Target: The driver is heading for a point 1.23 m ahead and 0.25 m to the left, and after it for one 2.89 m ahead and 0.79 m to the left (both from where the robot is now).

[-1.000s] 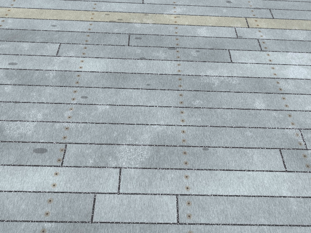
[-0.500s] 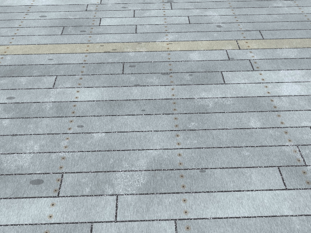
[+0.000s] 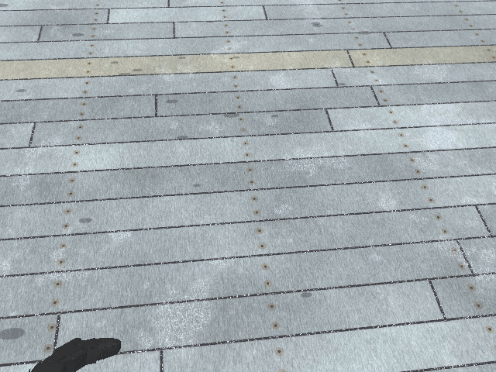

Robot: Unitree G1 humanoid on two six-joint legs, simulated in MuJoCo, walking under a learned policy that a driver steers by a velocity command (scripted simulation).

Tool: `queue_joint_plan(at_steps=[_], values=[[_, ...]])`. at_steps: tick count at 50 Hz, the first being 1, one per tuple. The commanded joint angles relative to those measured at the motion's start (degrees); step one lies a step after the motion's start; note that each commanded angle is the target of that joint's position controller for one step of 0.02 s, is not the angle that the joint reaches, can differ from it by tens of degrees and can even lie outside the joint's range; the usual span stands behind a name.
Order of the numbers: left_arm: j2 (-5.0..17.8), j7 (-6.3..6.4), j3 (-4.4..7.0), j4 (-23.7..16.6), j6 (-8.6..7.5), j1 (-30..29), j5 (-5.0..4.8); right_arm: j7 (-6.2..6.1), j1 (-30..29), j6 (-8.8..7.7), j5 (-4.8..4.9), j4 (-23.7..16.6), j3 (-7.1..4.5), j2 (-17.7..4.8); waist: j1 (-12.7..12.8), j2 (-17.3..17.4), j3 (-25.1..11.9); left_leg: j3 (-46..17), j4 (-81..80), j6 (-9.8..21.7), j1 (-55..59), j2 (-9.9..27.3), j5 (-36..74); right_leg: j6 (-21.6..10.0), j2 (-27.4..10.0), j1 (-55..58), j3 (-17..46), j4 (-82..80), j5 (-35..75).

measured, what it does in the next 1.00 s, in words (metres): walks ahead: right foot, then left foot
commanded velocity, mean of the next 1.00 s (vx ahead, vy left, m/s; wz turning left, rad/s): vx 0.49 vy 0.00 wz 0.00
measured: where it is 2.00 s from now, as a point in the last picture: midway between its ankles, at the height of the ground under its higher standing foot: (210, 244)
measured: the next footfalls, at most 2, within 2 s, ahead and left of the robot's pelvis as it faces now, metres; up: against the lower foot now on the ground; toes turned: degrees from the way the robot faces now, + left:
right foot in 0.12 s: +0.27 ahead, -0.12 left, +0.00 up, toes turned -1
left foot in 0.64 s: +0.56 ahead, +0.12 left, +0.00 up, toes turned +3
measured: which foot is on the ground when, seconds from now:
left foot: down 0.00-0.12, up 0.14-0.62, down 0.64-1.00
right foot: up 0.00-0.10, down 0.12-0.64, up 0.66-1.00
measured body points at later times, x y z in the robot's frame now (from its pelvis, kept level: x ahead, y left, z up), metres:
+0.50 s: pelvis +0.30 -0.03 +0.00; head +0.32 -0.02 +0.45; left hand +0.31 +0.26 -0.13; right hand +0.50 -0.27 -0.09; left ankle +0.49 +0.14 -0.69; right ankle +0.23 -0.12 -0.74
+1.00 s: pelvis +0.58 +0.03 +0.01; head +0.60 +0.04 +0.46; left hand +0.76 +0.29 -0.10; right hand +0.60 -0.24 -0.12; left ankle +0.52 +0.12 -0.74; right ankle +0.76 -0.14 -0.68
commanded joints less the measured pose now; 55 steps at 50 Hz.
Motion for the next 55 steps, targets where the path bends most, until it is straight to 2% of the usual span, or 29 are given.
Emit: queue_joint_plan(at_steps=[1, 3, 5, 6, 7, 8, 9, 10, 11, 12, 14, 18, 22, 27, 29, 31, 32, 33, 34, 35, 37, 39, 40, 41, 44, 45, 46, 51, 55], values=[[3.42, -0.87, 0.40, -6.55, -1.58, -9.41, -0.27, -0.48, 1.80, -0.01, 0.59, -1.29, -2.73, -11.06, 1.12, 7.28, 6.02, -5.76, -1.47, 7.46, -3.52, 15.52, 26.39, -1.81, 1.71, 0.28, -0.88, -4.22, 0.44], [5.62, -0.92, 1.24, -5.97, -1.71, -6.59, 0.00, -0.69, 0.91, 0.36, 0.55, -1.43, -3.27, -12.12, 4.06, 8.37, 2.59, -4.96, 4.21, 6.32, 0.30, 16.20, 42.76, -3.91, 3.70, 5.21, -1.86, -4.83, -3.36], [9.39, 0.00, 3.26, -2.05, -1.27, 7.13, 0.03, -0.95, -0.54, 1.31, 0.09, -1.87, -3.51, -12.70, 11.84, 9.20, -7.13, -2.42, 20.87, 4.33, -0.96, 13.84, 59.65, -7.18, 6.76, 23.38, -4.29, -5.77, -4.09], [11.76, 0.83, 4.08, 0.56, -0.83, 17.81, 0.55, -1.19, -0.73, 1.40, -0.63, -3.07, -2.85, -11.34, 16.02, 7.06, -14.89, -2.55, 35.90, 2.89, -13.91, 12.26, 47.38, -10.21, -0.45, 43.02, 3.48, -2.33, -4.24], [17.24, 0.82, 5.10, 2.07, -0.83, 22.53, 1.38, -0.32, 7.66, 0.34, -0.91, -4.42, -0.26, -2.15, 11.19, -9.29, -25.19, -2.82, 60.02, -1.03, -37.54, 0.50, 3.39, -20.67, -16.91, 65.23, 33.38, -5.61, -17.09], [11.42, 0.87, 3.76, 2.72, -0.68, 22.94, 0.92, 0.28, 5.26, -1.34, 0.73, -3.03, -1.20, -6.79, 13.48, -8.80, -27.28, -10.87, 67.66, -0.38, -44.46, -0.99, -14.25, -21.41, -18.92, 63.75, 46.24, -15.78, -27.18], [9.21, 1.12, 2.83, 2.62, -0.69, 17.27, 0.47, 0.59, -2.64, -2.21, 2.54, -6.00, -2.60, -11.12, 12.54, -6.69, -14.25, -9.41, 69.22, 0.37, -49.64, 2.66, -10.77, -17.55, -16.35, 54.00, 36.50, -18.00, -28.23], [7.96, 1.17, 2.37, 2.33, -0.77, 12.86, 0.46, 0.42, -6.65, -2.71, 2.51, -7.24, -2.45, -10.78, 10.58, -1.64, -8.11, -7.72, 66.19, 0.77, -48.40, 5.74, -5.06, -15.61, -14.16, 43.98, 28.74, -19.81, -23.15], [6.47, 0.91, 1.89, 2.30, -1.03, 10.03, 0.93, 0.09, -8.38, -2.60, 1.47, -7.31, -2.61, -9.90, 8.56, 1.56, -4.05, -6.64, 62.53, 0.46, -46.00, 7.74, -1.44, -14.31, -11.57, 35.77, 22.85, -21.61, -16.26], [5.65, 0.74, 1.63, 2.37, -1.50, 8.56, 1.77, -0.02, -6.62, -2.04, 0.89, -7.04, -2.77, -9.07, 6.13, -0.43, -3.17, -7.19, 60.36, 0.20, -41.94, 9.50, 1.24, -13.89, -9.92, 30.40, 19.01, -23.29, -11.66], [5.46, 0.50, 1.70, 3.32, -2.22, 7.74, 1.39, -0.09, -4.03, -0.75, 0.58, -6.30, -2.36, -6.63, 4.03, -1.47, -2.94, -6.76, 57.35, -0.91, -38.31, 10.56, 2.04, -14.81, -8.61, 25.25, 14.77, -26.03, -7.71], [7.90, 1.20, 2.18, 6.00, -2.82, 10.44, 1.10, -0.39, -11.63, 0.08, -0.43, -9.48, -2.06, -6.17, 4.99, -0.58, 1.38, -5.55, 45.31, -3.44, -43.28, 11.66, 11.52, -14.92, -7.30, 22.28, 8.55, -28.92, -3.69], [10.37, 1.96, 2.52, 7.80, -2.12, 14.73, 0.55, 0.63, -20.96, -1.04, -0.12, -11.95, -1.09, -4.21, 8.72, 0.52, 1.86, -2.42, 28.43, -3.44, -39.44, 8.51, 24.44, -12.54, -5.57, 23.68, 4.34, -28.65, -3.25], [10.37, 2.33, 2.49, 10.94, -0.36, 20.05, -0.24, 2.13, -27.69, -1.50, 0.30, -14.96, -1.44, -6.20, 10.54, 0.67, 2.55, -2.80, 20.56, -1.24, -43.12, 6.40, 20.37, -10.78, -9.39, 36.70, 5.37, -23.65, -0.92], [11.81, 2.57, 2.91, 11.40, 0.40, 19.20, -0.10, 2.45, -25.20, -1.66, 0.51, -15.10, -1.88, -7.41, 8.21, -1.62, 0.91, -2.96, 19.54, 0.44, -39.23, 5.84, 15.67, -9.63, -11.33, 39.45, 6.59, -19.96, 5.11], [11.18, 2.78, 2.49, 11.05, 1.18, 17.68, 0.34, 2.09, -12.99, -1.70, 0.30, -11.71, -3.94, -11.04, 1.66, -0.98, -7.10, 0.36, 17.65, 3.39, -21.79, 2.47, 14.24, -7.20, -7.30, 37.85, 2.99, -4.69, 20.30], [8.52, 2.95, 1.21, 9.59, 1.14, 18.26, 1.54, 1.48, -2.53, -1.44, -0.29, -9.68, -5.23, -15.16, -2.00, 4.22, -16.18, -8.77, 20.26, 6.79, -4.24, 11.05, 16.37, -5.16, -4.00, 27.48, 0.38, 12.26, 8.87], [0.96, 2.29, -0.98, 8.91, -0.20, 26.00, 1.27, 1.64, 0.63, -1.07, -0.53, -8.29, -6.34, -19.96, 1.91, 19.96, -23.04, -36.84, 14.14, 16.60, 15.54, 23.70, 3.56, -1.10, 7.05, 3.18, -0.24, 32.69, -26.56], [6.77, 1.98, 0.17, 10.02, -1.44, 23.11, 0.03, 1.77, 0.83, -1.02, 0.11, -8.72, -4.74, -13.41, -0.53, 15.23, -23.34, -43.82, 8.49, 16.18, 15.85, 23.73, -4.67, -1.67, 5.44, -3.93, 7.69, 39.91, -35.27], [10.29, 1.74, 1.17, 8.27, -2.22, 17.48, -1.44, 1.58, -3.72, -1.15, -0.02, -9.50, -3.88, -11.08, -0.22, 11.74, -14.18, -35.08, 7.60, 13.40, 9.01, 21.93, -3.19, -2.62, 2.45, -7.98, 7.19, 41.27, -31.09], [9.05, 2.24, 1.14, 7.18, -2.33, 11.92, -0.08, 1.60, -10.45, -1.25, -0.72, -10.53, -3.08, -8.50, 2.74, 4.33, -5.41, -23.29, 4.80, 11.22, -5.68, 17.43, 9.34, -2.58, -2.27, -4.94, 4.85, 35.07, -22.38], [7.08, 2.18, 1.11, 7.75, -1.29, 14.80, 0.45, 1.84, -11.96, -1.80, -1.16, -10.40, -2.90, -7.93, 6.14, 7.49, -5.37, -18.31, 2.58, 11.28, -11.53, 15.82, 18.24, -1.84, -4.01, 1.20, 5.25, 31.21, -19.13], [6.46, 2.44, 1.10, 8.42, -0.42, 14.61, 0.63, 2.02, -11.93, -2.13, -0.83, -10.12, -2.68, -6.43, 6.15, 5.39, -4.64, -15.81, 0.86, 10.46, -13.03, 13.71, 18.81, -1.96, -4.19, 2.04, 4.78, 30.51, -17.75], [5.29, 2.45, 0.83, 8.12, 0.10, 15.15, 0.47, 1.82, -11.94, -2.38, -0.76, -9.63, -3.17, -8.83, 7.33, 7.43, -4.30, -14.94, -0.23, 11.87, -14.78, 15.29, 19.92, -1.12, -4.33, 1.82, 4.59, 28.64, -16.77], [5.26, 2.52, 0.66, 6.34, 0.41, 8.87, 1.19, 1.18, -9.84, -2.24, -0.47, -8.15, -3.63, -9.81, 5.92, 4.66, -1.12, -11.05, -2.60, 11.88, -14.65, 14.26, 21.28, 0.78, -4.93, -2.38, 4.14, 19.25, -9.87], [5.89, 2.60, 1.14, 6.13, 0.61, 7.15, 1.39, 0.91, -8.78, -2.03, -0.41, -7.65, -3.15, -8.09, 5.23, 3.31, -1.14, -9.32, -2.60, 10.17, -12.07, 12.36, 22.43, 0.48, -4.05, -4.54, 3.60, 18.32, -5.82], [4.01, 2.26, 0.42, 5.55, 0.34, 6.37, 1.05, 0.74, -8.75, -1.85, -0.48, -7.38, -3.62, -10.69, 5.50, 6.39, -0.82, -8.42, -2.89, 10.70, -13.52, 13.71, 22.47, 0.75, -4.56, -3.12, 3.83, 13.24, -3.46], [3.87, 1.00, -0.05, 2.93, -0.92, -4.23, 0.96, 0.06, -3.37, -0.86, 0.35, -4.28, -3.56, -10.06, 1.40, 4.05, 2.50, -4.03, -1.90, 8.72, -10.30, 11.95, 23.53, 0.38, -0.99, 0.10, 0.62, -1.31, 3.95], [5.72, -0.08, 0.65, 2.86, -1.74, -2.23, 1.41, -0.58, -4.41, 0.63, 0.07, -3.02, -3.95, -11.21, 4.20, 6.97, -1.02, -4.60, 6.88, 6.10, -4.53, 14.16, 37.69, -2.51, 1.47, 6.45, 1.08, -5.69, 0.59]])
Velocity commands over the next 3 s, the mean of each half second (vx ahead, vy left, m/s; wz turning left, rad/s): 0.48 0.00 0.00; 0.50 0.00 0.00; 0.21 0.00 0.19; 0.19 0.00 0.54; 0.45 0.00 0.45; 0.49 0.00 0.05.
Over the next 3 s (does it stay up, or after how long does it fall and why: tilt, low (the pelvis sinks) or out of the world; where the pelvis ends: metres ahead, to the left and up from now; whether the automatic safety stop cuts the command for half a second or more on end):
stays up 1.22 0.33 0.00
